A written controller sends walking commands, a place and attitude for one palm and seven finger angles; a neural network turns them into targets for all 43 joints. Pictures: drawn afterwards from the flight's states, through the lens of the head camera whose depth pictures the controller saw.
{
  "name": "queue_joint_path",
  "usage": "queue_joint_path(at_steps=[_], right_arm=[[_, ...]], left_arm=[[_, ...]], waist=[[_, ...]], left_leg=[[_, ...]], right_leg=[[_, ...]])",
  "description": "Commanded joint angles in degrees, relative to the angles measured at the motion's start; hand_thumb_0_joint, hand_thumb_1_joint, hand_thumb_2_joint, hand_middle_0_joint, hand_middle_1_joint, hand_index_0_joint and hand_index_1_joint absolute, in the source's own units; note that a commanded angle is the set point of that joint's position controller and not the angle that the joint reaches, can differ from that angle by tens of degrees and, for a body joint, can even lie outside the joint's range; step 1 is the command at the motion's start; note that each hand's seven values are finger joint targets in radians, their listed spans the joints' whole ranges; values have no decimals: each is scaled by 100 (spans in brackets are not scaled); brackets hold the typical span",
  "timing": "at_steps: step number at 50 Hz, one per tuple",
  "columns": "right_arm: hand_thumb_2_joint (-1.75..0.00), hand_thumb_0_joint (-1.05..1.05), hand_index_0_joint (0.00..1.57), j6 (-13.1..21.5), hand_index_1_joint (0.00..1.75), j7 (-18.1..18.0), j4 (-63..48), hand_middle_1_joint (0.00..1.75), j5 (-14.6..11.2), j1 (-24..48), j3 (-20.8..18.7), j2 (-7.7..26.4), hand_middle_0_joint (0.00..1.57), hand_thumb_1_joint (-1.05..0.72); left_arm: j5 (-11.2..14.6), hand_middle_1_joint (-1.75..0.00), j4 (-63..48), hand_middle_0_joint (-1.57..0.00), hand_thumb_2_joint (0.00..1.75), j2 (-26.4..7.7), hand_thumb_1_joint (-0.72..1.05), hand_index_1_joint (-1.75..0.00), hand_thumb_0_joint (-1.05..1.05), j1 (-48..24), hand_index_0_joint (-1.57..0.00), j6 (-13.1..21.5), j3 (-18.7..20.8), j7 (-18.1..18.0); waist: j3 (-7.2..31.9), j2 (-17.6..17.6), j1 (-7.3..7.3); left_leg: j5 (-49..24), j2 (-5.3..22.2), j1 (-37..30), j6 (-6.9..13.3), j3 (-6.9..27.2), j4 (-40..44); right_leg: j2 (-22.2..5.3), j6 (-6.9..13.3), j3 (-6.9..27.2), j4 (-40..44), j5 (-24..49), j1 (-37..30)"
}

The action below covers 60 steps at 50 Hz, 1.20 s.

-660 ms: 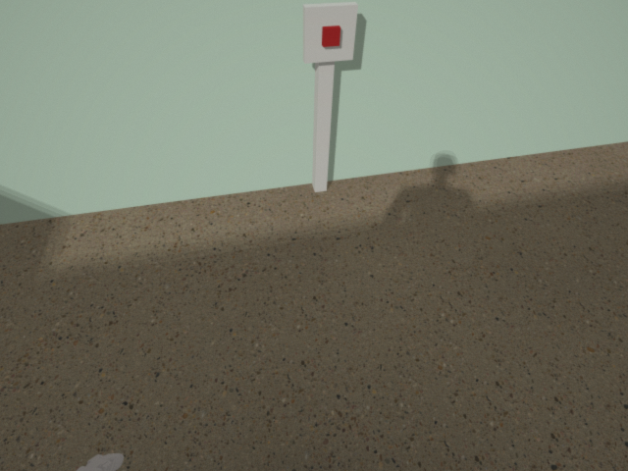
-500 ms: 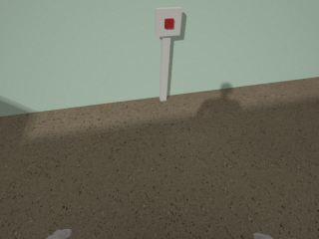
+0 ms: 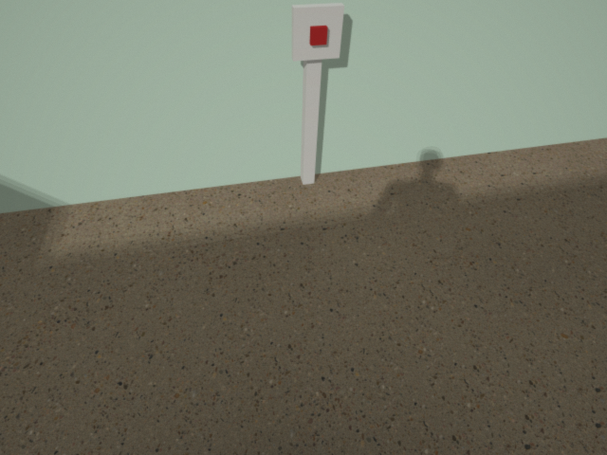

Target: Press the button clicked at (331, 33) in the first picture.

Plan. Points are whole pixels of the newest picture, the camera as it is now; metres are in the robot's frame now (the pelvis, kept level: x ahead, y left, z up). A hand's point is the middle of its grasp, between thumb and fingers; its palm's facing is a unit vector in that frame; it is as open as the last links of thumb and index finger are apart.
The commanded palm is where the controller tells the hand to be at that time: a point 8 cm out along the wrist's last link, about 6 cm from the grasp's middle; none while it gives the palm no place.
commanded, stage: stand and wait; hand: left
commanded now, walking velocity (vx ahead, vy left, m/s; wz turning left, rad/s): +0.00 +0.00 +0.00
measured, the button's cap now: (318, 35) +1.44 +0.03 -0.04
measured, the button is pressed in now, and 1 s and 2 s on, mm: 0 0 0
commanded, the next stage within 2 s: look at it before walking up in 0.18 s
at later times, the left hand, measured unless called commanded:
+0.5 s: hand out of the picture +0.08 +0.24 -0.16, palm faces -0.03 -0.94 -0.33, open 7.4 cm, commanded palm none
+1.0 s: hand out of the picture +0.08 +0.24 -0.15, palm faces -0.03 -0.94 -0.33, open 7.4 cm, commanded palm none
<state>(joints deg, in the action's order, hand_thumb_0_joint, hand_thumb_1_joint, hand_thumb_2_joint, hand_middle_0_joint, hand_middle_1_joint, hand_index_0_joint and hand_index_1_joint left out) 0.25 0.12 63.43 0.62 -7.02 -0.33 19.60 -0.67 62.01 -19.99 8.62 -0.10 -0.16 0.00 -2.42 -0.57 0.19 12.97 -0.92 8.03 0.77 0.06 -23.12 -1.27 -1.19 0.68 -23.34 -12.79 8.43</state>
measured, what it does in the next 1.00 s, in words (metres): stands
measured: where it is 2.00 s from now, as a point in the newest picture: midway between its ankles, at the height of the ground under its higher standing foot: (322, 440)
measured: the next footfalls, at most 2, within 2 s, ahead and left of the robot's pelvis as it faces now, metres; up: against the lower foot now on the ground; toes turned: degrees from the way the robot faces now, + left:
left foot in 1.72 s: +0.38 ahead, +0.05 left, +0.00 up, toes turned -13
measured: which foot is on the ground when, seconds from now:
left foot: down 0.00-1.00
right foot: down 0.00-1.00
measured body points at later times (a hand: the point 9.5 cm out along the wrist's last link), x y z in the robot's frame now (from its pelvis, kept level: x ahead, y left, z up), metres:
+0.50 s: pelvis +0.00 -0.01 +0.00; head +0.00 +0.00 +0.45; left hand +0.08 +0.29 -0.13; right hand +0.08 -0.30 -0.13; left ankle +0.00 +0.11 -0.74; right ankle +0.00 -0.13 -0.74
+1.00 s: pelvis +0.01 -0.01 +0.00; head +0.02 -0.01 +0.45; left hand +0.08 +0.29 -0.13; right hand +0.09 -0.31 -0.13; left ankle +0.00 +0.11 -0.74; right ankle +0.00 -0.13 -0.74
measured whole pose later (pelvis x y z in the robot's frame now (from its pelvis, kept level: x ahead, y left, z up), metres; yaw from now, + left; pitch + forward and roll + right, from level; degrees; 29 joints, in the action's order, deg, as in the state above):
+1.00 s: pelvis +0.01 -0.01 +0.00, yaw +0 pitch -1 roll +0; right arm 0.6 0.2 63.9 0.5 -5.5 0.1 19.5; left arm -0.8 62.5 -19.6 7.4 0.4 -0.3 0.1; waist -2.4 -0.3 0.3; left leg 11.9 -0.1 6.9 -0.1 0.2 -20.3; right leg -0.5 -0.4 0.5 -21.0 -11.9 7.6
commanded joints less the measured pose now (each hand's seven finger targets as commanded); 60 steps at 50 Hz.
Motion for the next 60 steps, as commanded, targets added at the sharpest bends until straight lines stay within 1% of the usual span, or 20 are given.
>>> queue_joint_path(at_steps=[1,3,5,14,17,21,32,35,37,44,49,51,52,54,55,56,57,58,59,60], right_arm=[[-90,0,20,171,30,-78,-385,30,-13,409,-201,1198,20,-90],[-90,0,20,174,30,-75,-369,30,-16,384,-196,1203,20,-90],[-90,0,20,168,30,-72,-362,30,-14,392,-191,1202,20,-90],[-90,0,20,185,30,-70,-334,30,-12,365,-195,1191,20,-90],[-90,0,20,179,30,-69,-335,30,-22,370,-191,1188,20,-90],[-90,0,20,182,30,-70,-326,30,-15,374,-182,1190,20,-90],[-90,0,20,179,30,-82,-334,30,-28,379,-179,1194,20,-90],[-90,0,20,182,30,-84,-312,30,-24,400,-177,1197,20,-90],[-90,0,20,173,30,-82,-324,30,-32,393,-175,1190,20,-90],[-90,0,20,169,30,-82,-316,30,-22,413,-165,1198,20,-90],[-90,0,20,179,30,-86,-309,30,-26,414,-163,1201,20,-90],[-90,0,20,109,30,-82,-197,30,19,107,-44,636,20,-90],[-90,0,20,58,30,-75,-185,30,32,-77,-30,510,20,-90],[-90,0,20,10,30,-72,-269,30,58,-166,-109,622,20,-90],[-90,0,20,-4,30,-76,-348,30,67,-218,-155,704,20,-90],[-90,0,20,-2,30,-81,-413,30,70,-283,-217,792,20,-90],[-90,0,20,7,30,-86,-475,30,60,-405,-285,912,20,-90],[-90,0,20,48,30,-97,-535,30,46,-475,-353,996,20,-90],[-90,0,20,91,30,-101,-578,30,49,-570,-388,962,20,-90],[-90,0,20,127,30,-103,-595,30,62,-633,-397,898,20,-90]], left_arm=[[9,-30,-382,-20,90,-1151,90,-30,0,-338,-20,141,197,-68],[4,-30,-377,-20,90,-1154,90,-30,0,-343,-20,134,200,-66],[0,-30,-354,-20,90,-1156,90,-30,0,-339,-20,134,192,-60],[3,-30,-357,-20,90,-1139,90,-30,0,-344,-20,156,195,-63],[-5,-30,-358,-20,90,-1149,90,-30,0,-347,-20,158,198,-65],[-5,-30,-350,-20,90,-1130,90,-30,0,-363,-20,144,197,-58],[-2,-30,-339,-20,90,-1148,90,-30,0,-320,-20,167,200,-65],[0,-30,-329,-20,90,-1142,90,-30,0,-322,-20,160,199,-65],[-5,-30,-324,-20,90,-1154,90,-30,0,-323,-20,163,200,-67],[-1,-30,-316,-20,90,-1157,90,-30,0,-329,-20,169,203,-64],[-2,-30,-325,-20,90,-1158,90,-30,0,-329,-20,174,206,-66],[7,-30,-204,-20,90,-598,90,-30,0,-19,-20,62,109,-75],[-13,-30,-205,-20,90,-471,90,-30,0,114,-20,-6,93,-65],[-49,-30,-333,-20,90,-459,90,-30,0,183,-20,-92,138,15],[-64,-30,-432,-20,90,-455,90,-30,0,215,-20,-112,178,58],[-69,-30,-532,-20,90,-414,90,-30,0,292,-20,-115,219,93],[-71,-30,-622,-20,90,-354,90,-30,0,375,-20,-100,238,123],[-69,-30,-706,-20,90,-218,90,-30,0,415,-20,-74,264,150],[-75,-30,-823,-20,90,-122,90,-30,0,318,-20,-46,291,177],[-76,-30,-919,-20,90,-67,90,-30,0,231,-20,-15,322,202]], waist=[[377,25,-10],[347,86,-13],[287,8,-6],[454,43,-15],[409,-20,-5],[358,77,-1],[511,3,-11],[445,81,-5],[454,-19,-10],[412,-9,-9],[491,13,-5],[592,69,-15],[516,38,-22],[-4,211,-27],[-261,344,-43],[-427,509,-40],[-420,700,-69],[-360,987,-80],[-350,1004,-125],[-393,945,-147]], left_leg=[[-702,734,-5,138,600,482],[-618,745,45,137,610,526],[-502,732,74,138,636,560],[-788,758,-67,122,605,509],[-814,753,-33,119,610,504],[-675,755,4,118,629,578],[-1087,775,-199,103,577,480],[-1022,779,-178,98,571,533],[-1058,779,-192,100,573,514],[-1019,781,-199,84,543,554],[-1178,794,-248,86,550,544],[-696,788,-357,-18,343,389],[-121,807,-331,-28,280,328],[1147,926,-25,70,387,486],[1707,1033,143,147,514,609],[2118,1218,156,277,737,756],[2414,1515,60,454,1049,910],[2243,1892,-78,673,1274,1013],[1730,2088,-211,837,1259,995],[1222,2145,-156,881,1095,877]], right_leg=[[-564,282,512,402,569,24],[-551,274,510,416,470,21],[-546,275,533,462,343,78],[-568,281,530,446,607,32],[-565,278,527,460,641,28],[-546,267,522,485,481,41],[-570,281,527,457,965,-47],[-568,271,513,474,892,-37],[-575,277,519,488,953,-51],[-581,282,529,523,962,-43],[-580,282,527,500,1116,-125],[-502,230,552,404,671,-51],[-416,233,583,313,76,135],[-200,267,611,147,-1039,740],[-66,286,592,-48,-1369,1008],[78,281,489,-403,-1476,1313],[236,256,267,-950,-1437,1552],[291,211,-60,-1580,-1219,1726],[150,176,-159,-1929,-1414,1907],[6,163,-181,-1977,-1566,1901]])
